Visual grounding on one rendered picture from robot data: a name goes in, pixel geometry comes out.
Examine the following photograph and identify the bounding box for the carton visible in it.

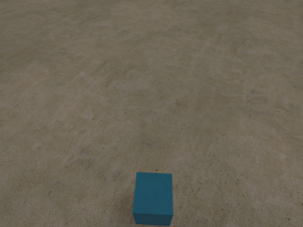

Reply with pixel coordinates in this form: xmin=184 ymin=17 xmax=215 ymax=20
xmin=133 ymin=172 xmax=173 ymax=226

